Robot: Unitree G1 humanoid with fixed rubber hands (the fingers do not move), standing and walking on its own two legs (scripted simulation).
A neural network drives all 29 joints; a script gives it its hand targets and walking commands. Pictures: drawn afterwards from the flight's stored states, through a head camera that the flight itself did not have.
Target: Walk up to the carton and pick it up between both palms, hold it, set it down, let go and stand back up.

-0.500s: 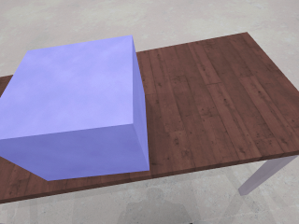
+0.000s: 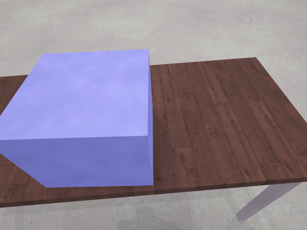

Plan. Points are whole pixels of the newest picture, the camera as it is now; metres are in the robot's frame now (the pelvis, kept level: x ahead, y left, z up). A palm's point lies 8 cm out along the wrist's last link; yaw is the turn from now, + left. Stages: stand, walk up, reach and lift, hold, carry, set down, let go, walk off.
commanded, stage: walk up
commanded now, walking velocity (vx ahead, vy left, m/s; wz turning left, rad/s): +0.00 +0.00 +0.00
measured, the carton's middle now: (97, 118) +0.39 +0.20 +0.07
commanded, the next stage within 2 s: none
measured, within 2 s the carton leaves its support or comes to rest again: neither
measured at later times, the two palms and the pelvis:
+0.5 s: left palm out of the picture -0.03 +0.32 -0.17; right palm out of the picture +0.00 -0.16 -0.14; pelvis -0.04 +0.07 -0.02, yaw +0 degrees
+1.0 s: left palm out of the picture -0.06 +0.34 -0.13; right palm out of the picture -0.06 -0.14 -0.16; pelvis -0.06 +0.10 +0.00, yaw +1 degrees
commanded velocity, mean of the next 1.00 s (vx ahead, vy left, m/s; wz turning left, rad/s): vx -0.06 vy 0.06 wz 0.00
